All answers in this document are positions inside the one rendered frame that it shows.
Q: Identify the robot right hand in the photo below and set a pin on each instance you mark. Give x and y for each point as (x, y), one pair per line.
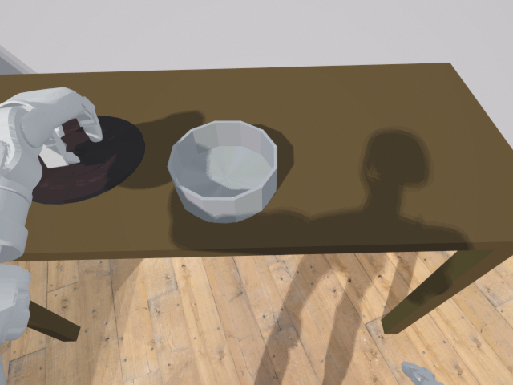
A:
(419, 375)

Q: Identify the lid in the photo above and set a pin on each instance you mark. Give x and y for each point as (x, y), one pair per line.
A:
(109, 163)

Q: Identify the pot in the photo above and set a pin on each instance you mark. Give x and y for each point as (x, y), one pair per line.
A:
(224, 171)

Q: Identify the robot left hand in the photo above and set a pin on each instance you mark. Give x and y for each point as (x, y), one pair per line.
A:
(63, 104)

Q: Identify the robot left upper arm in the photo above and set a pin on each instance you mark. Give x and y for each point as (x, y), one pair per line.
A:
(14, 305)

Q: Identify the table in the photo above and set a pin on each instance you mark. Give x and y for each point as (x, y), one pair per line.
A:
(370, 159)

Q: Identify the robot left forearm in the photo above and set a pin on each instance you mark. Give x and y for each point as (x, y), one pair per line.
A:
(24, 128)

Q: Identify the knob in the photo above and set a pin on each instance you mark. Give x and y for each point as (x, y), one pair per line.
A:
(77, 142)

